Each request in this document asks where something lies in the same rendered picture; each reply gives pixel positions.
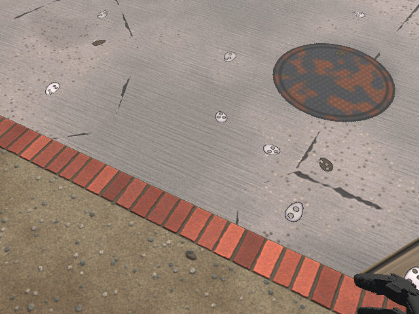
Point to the right robot hand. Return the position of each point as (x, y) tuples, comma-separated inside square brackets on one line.
[(394, 287)]

